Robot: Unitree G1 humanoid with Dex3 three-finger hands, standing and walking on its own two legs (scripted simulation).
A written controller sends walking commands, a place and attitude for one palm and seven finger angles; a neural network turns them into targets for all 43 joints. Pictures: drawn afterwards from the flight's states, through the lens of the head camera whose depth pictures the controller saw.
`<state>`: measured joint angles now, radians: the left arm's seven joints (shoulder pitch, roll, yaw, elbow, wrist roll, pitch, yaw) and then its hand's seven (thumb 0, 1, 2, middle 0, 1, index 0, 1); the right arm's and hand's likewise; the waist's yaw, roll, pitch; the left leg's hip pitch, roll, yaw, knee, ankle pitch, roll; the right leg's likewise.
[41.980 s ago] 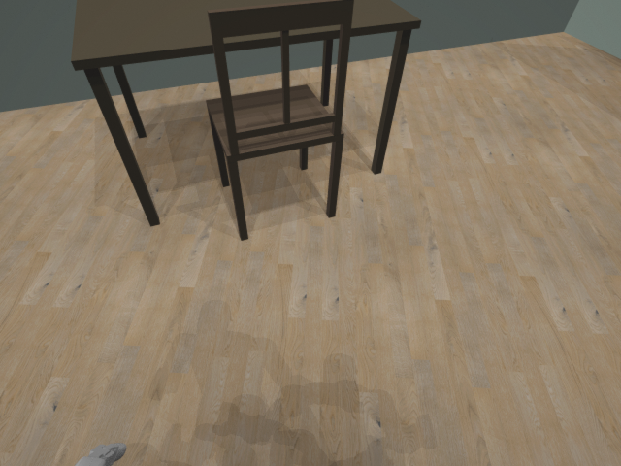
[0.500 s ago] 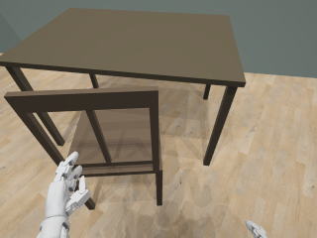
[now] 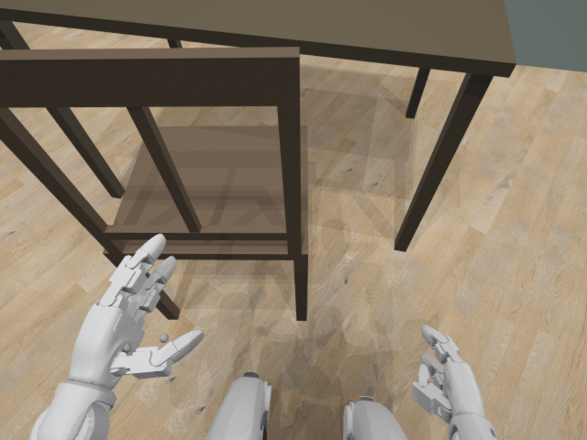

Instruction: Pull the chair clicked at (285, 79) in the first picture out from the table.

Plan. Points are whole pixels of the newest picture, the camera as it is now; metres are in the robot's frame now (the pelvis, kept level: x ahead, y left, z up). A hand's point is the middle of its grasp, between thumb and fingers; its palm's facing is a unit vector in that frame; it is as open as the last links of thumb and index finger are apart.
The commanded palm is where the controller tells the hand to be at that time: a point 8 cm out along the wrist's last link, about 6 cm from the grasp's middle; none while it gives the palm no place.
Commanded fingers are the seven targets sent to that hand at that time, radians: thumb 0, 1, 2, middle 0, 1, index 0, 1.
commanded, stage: raise the hand toward the chair's back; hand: left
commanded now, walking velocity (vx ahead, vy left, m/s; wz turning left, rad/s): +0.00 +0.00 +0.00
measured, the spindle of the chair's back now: (172, 179) +0.48 +0.24 +0.03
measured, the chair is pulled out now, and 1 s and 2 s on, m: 0.16 0.16 0.16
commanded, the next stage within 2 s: aim the fingers beside a spindle in 1.38 s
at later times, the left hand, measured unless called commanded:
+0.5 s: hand (113, 319) +0.24 +0.22 +0.08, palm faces +0.11 -0.99 -0.04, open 15.9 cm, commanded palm +0.21 +0.27 +0.08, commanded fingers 0.00 -0.50 0.30 -0.06 -0.08 -0.06 -0.08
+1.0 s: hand (111, 295) +0.27 +0.24 +0.08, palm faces +0.04 -1.00 -0.03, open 16.9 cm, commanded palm +0.24 +0.29 +0.09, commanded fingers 0.00 -0.50 0.30 -0.06 -0.08 -0.06 -0.08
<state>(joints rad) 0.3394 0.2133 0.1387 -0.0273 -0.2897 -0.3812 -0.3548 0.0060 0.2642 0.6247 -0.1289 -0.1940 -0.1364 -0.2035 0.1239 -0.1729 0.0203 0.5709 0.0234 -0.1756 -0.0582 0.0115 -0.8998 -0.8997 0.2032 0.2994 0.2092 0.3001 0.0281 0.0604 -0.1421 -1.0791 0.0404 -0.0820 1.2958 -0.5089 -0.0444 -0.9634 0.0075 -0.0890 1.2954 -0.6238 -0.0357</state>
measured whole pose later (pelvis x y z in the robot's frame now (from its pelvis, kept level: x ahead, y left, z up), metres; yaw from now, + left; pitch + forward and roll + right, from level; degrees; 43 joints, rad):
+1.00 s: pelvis +0.02 +0.04 +0.03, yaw -1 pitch +16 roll -3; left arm 0.29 0.25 0.22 0.06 -0.29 -0.33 -0.24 -0.01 -0.49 0.30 -0.06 -0.08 -0.06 -0.08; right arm 0.24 -0.24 0.01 0.56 0.02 -0.15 -0.05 0.01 -0.90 -0.90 0.20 0.30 0.21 0.30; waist -0.02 0.04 -0.16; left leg -0.96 0.03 -0.04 1.16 -0.49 0.01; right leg -0.83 -0.01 -0.05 1.12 -0.56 0.02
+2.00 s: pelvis +0.02 +0.02 +0.02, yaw -1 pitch +18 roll -2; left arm 0.21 0.24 0.25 0.19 -0.30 -0.39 -0.27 -0.01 -0.50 0.30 -0.06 -0.08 -0.06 -0.08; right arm 0.23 -0.25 -0.01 0.58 0.02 -0.16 -0.06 0.01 -0.90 -0.90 0.20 0.30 0.21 0.30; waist -0.03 0.04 -0.17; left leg -1.01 0.04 -0.04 1.19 -0.50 -0.02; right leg -0.90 0.00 -0.05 1.18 -0.59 0.00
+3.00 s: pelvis +0.01 +0.02 +0.00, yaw -2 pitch +22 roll -2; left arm -0.01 0.22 0.20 0.32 -0.22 -0.44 -0.15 -0.01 -0.50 0.30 -0.06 -0.08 -0.06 -0.08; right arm 0.20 -0.24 0.00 0.57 0.00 -0.06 -0.02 0.01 -0.90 -0.90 0.20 0.30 0.21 0.30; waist -0.04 0.03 -0.18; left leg -1.17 0.04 -0.03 1.31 -0.53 -0.01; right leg -1.07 0.00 -0.04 1.30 -0.62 0.00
